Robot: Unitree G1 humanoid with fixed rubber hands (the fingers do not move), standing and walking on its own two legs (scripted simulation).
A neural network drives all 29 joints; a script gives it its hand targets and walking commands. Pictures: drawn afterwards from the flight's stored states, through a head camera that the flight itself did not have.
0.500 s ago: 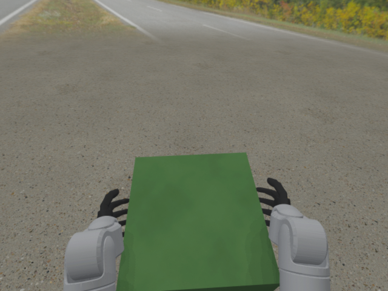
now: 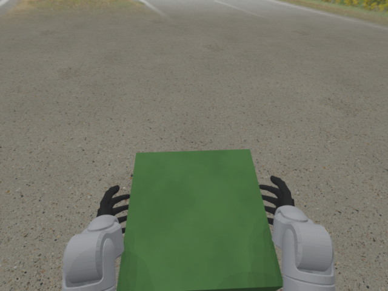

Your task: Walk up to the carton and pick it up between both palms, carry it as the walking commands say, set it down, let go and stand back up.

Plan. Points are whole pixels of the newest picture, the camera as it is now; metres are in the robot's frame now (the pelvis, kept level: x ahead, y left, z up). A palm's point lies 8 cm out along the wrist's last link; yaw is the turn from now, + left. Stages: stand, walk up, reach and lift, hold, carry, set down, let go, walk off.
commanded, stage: carry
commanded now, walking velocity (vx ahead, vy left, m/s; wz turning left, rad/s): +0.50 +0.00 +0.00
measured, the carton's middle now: (195, 229) +0.29 +0.01 +0.01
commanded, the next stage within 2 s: none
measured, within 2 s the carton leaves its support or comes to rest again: neither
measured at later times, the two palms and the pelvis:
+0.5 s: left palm (142, 142) +0.49 +0.15 +0.10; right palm (263, 138) +0.51 -0.17 +0.10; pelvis +0.24 -0.02 +0.01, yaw +1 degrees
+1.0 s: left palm (158, 95) +0.77 +0.15 +0.09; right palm (247, 93) +0.80 -0.17 +0.10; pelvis +0.53 -0.02 +0.00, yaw +2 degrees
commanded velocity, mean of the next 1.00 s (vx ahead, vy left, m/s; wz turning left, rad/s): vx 0.50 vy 0.00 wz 0.00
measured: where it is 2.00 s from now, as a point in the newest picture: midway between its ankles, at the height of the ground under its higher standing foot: (194, 192)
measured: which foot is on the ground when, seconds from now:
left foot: down 0.00-0.30, up 0.32-0.54, down 0.56-0.88, up 0.90-1.00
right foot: down 0.00-0.00, up 0.02-0.28, down 0.30-0.58, up 0.60-0.84, down 0.86-1.00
